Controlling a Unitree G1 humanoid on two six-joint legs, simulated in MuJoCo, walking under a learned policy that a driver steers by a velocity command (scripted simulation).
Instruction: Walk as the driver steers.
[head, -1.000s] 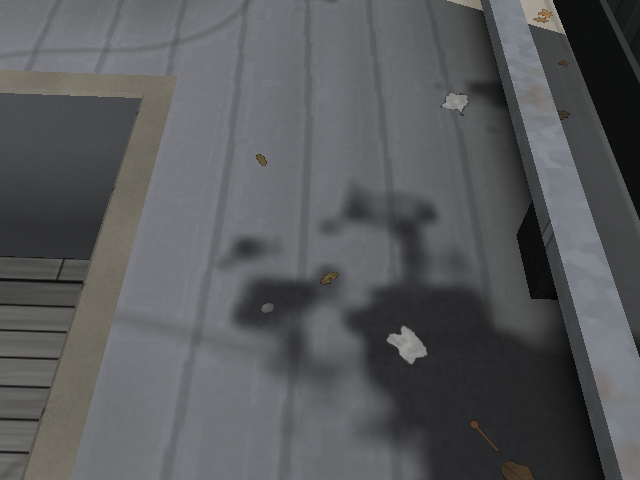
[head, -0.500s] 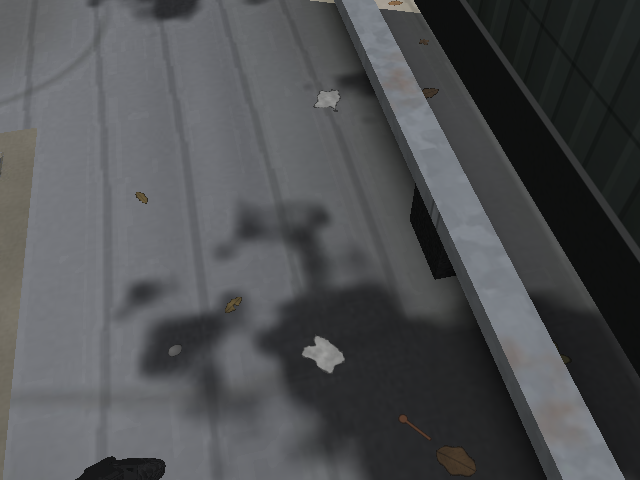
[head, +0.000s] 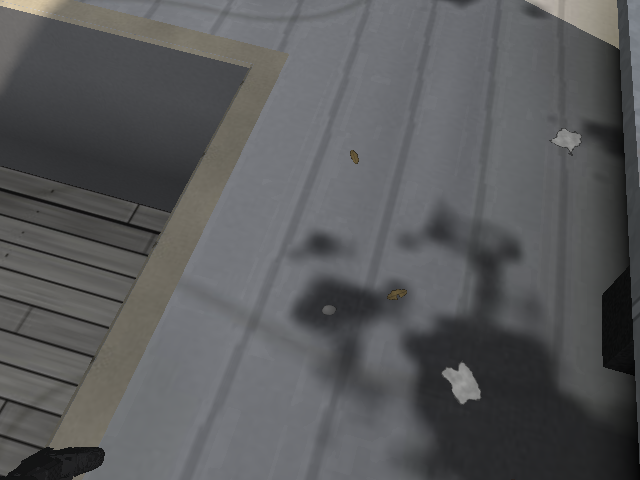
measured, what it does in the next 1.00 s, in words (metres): walks ahead, turning right: right foot, then left foot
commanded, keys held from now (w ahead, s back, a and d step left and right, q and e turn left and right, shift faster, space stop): e+shift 0.68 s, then w+e+shift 0.12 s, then w+shift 0.02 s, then w+q+shift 0.18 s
